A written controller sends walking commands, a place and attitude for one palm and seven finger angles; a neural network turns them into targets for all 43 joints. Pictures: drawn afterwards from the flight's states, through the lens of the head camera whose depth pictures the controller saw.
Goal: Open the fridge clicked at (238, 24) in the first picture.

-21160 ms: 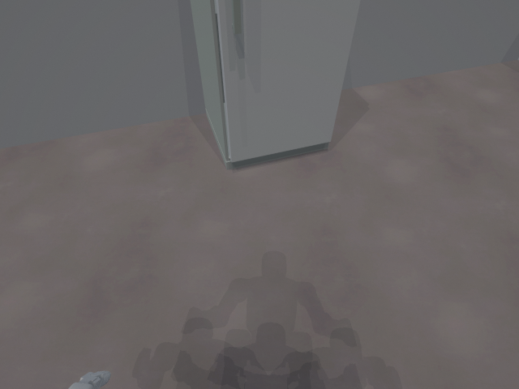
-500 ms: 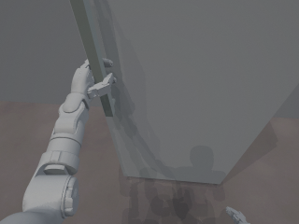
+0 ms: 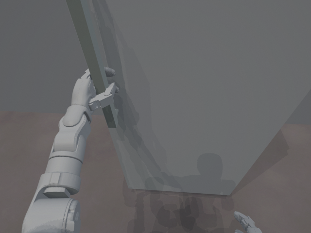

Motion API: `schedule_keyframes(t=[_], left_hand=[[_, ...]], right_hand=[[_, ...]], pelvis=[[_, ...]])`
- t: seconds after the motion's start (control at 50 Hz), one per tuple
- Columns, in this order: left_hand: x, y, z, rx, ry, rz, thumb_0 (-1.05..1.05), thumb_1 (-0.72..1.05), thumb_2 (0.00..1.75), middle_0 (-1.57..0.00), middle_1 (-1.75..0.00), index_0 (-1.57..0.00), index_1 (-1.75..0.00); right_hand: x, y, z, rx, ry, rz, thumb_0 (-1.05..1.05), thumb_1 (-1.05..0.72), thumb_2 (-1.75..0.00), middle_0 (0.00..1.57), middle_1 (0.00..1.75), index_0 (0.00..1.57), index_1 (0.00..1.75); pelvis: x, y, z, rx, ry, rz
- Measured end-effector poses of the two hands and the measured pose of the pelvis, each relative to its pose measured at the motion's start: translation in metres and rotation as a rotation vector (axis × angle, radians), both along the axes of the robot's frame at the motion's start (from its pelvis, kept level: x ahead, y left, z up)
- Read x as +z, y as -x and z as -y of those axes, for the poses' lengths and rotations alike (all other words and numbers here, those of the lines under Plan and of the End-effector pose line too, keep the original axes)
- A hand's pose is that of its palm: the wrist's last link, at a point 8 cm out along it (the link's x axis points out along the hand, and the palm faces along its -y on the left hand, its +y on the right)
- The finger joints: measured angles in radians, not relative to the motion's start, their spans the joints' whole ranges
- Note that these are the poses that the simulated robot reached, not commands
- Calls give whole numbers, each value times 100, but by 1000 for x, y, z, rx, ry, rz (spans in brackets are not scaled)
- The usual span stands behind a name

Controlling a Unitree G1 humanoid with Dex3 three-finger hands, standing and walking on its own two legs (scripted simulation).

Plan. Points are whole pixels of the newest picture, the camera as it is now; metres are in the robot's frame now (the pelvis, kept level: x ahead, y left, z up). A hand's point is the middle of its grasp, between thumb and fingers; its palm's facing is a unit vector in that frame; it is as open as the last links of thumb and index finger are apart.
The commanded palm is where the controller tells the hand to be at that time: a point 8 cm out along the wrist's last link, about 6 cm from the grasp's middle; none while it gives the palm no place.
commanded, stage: grip the handle and tug to test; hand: left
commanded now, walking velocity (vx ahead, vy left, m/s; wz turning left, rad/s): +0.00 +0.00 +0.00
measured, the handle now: (99, 62) +0.46 +0.16 +0.23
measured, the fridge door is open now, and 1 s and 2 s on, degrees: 0 7 11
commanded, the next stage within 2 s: pull the door a little, standing still in 0.08 s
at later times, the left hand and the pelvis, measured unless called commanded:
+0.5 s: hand (109, 95) +0.41 +0.14 +0.16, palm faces -0.02 -1.00 -0.01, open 5.9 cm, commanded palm +0.35 +0.19 +0.16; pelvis +0.03 +0.00 +0.00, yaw +0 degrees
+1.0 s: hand (102, 116) +0.34 +0.14 +0.16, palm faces -0.05 -0.97 -0.23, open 7.1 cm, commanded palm +0.31 +0.20 +0.16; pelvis +0.10 +0.00 +0.01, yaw -5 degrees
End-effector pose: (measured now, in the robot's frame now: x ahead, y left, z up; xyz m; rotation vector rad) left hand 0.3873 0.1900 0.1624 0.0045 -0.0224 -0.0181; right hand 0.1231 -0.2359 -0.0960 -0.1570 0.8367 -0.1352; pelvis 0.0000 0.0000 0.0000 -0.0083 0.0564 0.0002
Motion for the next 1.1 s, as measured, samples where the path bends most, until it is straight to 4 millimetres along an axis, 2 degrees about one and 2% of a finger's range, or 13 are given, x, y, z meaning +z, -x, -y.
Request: schedule_keyframes(t=[0.24,0.4,0.52,0.66,0.78,0.88,0.96,1.1], left_hand=[[0,2,0,-2,-2,3,0,71,77,-37,-140,-34,-140],[1,1,-1,-16,-7,-16,0,68,78,-39,-140,-37,-140],[1,2,0,-6,-7,-18,0,70,78,-36,-140,-33,-140],[1,6,0,-13,-24,-7,0,71,75,-34,-140,-27,-140],[1,19,0,-31,-54,7,-2,71,74,-33,-140,-22,-140],[2,45,0,-46,-72,12,-3,69,72,-36,-140,-21,-140],[8,64,-1,-50,-190,37,-3,59,71,-38,-137,-25,-140],[8,71,-1,0,-235,130,-3,49,74,-43,-138,-35,-140]], right_hand=[[5,-37,-7,20,-8,23,1,-91,-90,20,30,20,30],[9,-60,-14,51,1,26,1,-91,-90,20,30,20,30],[15,-67,-17,35,-28,71,1,-91,-90,20,30,20,30],[18,-69,-10,-7,-38,67,1,-91,-90,20,30,20,30],[20,-78,2,-59,-36,74,1,-90,-90,20,30,20,30],[20,-99,9,-86,-35,85,1,-91,-90,20,30,20,30],[27,-120,7,-35,15,70,1,-91,-90,20,30,20,30],[28,-160,-5,48,80,85,1,-91,-90,20,30,20,30]], pelvis=[[1,-23,-4,1,8,-3],[2,-27,-3,12,8,-3],[2,-33,-3,-13,0,-1],[4,-46,-1,-47,-2,-6],[4,-68,-1,-114,-4,-26],[2,-91,-2,-145,1,-50],[8,-103,-1,-109,-5,-38],[6,-109,-8,-73,-7,-50]])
